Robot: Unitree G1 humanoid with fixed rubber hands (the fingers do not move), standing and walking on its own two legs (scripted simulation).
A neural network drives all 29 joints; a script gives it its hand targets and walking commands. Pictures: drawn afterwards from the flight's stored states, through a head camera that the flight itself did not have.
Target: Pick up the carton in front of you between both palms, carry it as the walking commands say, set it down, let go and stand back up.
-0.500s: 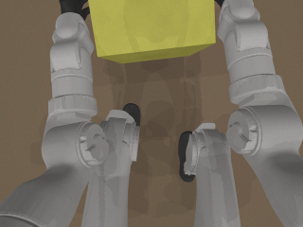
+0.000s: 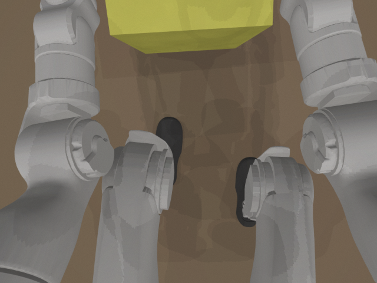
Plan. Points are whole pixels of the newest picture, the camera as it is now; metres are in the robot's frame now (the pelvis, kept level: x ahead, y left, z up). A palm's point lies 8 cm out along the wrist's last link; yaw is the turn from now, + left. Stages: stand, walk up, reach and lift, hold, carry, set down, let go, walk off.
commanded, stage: set down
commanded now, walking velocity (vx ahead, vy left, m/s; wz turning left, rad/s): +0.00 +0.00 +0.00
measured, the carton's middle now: out of the picture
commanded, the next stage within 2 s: none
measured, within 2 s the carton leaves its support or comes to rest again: rests again in 0.42 s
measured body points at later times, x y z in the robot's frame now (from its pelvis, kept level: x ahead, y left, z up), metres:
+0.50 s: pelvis -0.01 +0.00 -0.01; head +0.38 +0.02 +0.21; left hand +0.52 +0.28 -0.19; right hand +0.58 -0.03 -0.20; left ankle +0.14 +0.14 -0.36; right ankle +0.06 -0.11 -0.36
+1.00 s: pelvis -0.01 +0.00 -0.01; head +0.38 +0.01 +0.19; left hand +0.50 +0.29 -0.21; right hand +0.58 -0.06 -0.22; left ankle +0.14 +0.14 -0.36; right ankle +0.06 -0.11 -0.36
